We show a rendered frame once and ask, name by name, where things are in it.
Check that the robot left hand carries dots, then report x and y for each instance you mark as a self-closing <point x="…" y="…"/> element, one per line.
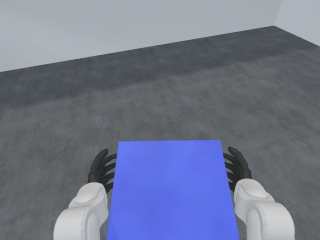
<point x="98" y="170"/>

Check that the carton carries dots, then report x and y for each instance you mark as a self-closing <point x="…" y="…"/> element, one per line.
<point x="171" y="190"/>

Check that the robot right hand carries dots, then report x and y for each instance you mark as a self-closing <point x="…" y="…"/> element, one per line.
<point x="239" y="167"/>

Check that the robot left forearm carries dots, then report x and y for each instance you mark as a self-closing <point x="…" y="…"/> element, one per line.
<point x="84" y="216"/>

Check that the robot right forearm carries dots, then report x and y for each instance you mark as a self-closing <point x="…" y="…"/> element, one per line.
<point x="264" y="218"/>

